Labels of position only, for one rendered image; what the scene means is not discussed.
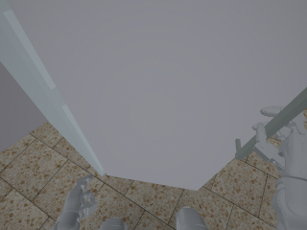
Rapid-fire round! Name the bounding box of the robot right thigh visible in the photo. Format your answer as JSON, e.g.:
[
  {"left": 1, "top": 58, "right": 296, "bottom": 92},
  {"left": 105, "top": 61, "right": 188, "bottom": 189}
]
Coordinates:
[{"left": 176, "top": 208, "right": 209, "bottom": 230}]

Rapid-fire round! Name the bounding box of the handle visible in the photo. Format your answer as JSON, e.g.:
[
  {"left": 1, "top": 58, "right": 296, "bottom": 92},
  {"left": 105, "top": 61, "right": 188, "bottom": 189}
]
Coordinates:
[{"left": 235, "top": 87, "right": 307, "bottom": 160}]

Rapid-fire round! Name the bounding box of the robot right hand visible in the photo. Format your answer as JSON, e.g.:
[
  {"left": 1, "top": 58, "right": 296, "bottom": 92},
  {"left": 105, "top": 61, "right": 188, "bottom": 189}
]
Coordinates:
[{"left": 252, "top": 105, "right": 307, "bottom": 180}]

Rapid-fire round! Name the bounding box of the robot left hand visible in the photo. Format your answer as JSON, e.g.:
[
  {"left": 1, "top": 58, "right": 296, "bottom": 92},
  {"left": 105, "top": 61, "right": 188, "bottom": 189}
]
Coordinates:
[{"left": 62, "top": 173, "right": 98, "bottom": 219}]

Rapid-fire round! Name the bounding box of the robot thigh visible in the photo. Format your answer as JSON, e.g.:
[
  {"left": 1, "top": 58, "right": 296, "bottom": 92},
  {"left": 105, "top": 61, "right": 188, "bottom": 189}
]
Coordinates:
[
  {"left": 98, "top": 218, "right": 128, "bottom": 230},
  {"left": 176, "top": 208, "right": 209, "bottom": 230}
]

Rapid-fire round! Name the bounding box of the right robot forearm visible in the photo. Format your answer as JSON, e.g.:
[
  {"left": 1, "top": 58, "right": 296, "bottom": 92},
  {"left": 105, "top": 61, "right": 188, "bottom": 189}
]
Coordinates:
[{"left": 272, "top": 175, "right": 307, "bottom": 230}]

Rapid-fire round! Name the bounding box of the left robot forearm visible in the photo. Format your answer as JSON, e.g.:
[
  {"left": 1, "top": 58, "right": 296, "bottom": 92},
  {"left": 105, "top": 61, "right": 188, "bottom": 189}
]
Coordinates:
[{"left": 52, "top": 211, "right": 81, "bottom": 230}]

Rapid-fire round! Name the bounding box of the robot left thigh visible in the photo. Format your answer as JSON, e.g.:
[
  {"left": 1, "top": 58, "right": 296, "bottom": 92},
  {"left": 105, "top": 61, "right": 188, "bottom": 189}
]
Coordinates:
[{"left": 98, "top": 218, "right": 128, "bottom": 230}]

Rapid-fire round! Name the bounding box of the fridge door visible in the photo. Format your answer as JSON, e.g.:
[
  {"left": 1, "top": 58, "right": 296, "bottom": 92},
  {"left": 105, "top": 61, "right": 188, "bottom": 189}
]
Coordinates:
[{"left": 7, "top": 0, "right": 307, "bottom": 191}]

